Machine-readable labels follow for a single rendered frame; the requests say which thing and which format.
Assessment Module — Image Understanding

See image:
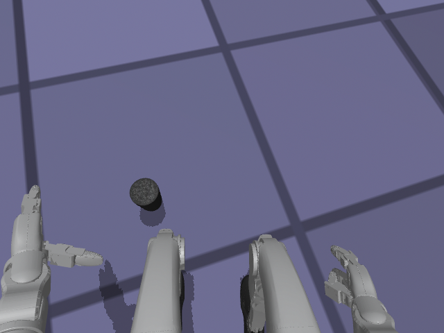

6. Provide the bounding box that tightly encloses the right robot hand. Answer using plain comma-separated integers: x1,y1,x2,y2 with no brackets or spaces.
325,245,377,308

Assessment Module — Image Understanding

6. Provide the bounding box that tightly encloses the left robot hand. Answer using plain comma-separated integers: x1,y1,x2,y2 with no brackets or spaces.
11,185,103,268

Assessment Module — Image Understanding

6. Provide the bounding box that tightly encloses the left robot arm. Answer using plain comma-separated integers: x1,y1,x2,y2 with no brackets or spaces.
0,250,51,333

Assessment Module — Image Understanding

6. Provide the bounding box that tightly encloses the cup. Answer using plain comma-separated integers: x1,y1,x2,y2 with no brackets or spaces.
130,178,162,212

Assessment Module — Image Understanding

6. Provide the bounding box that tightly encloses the right robot arm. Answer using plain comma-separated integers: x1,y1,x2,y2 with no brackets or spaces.
351,296,398,333

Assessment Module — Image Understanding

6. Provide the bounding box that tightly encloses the right robot foot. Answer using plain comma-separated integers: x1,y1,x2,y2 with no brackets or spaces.
240,275,264,333

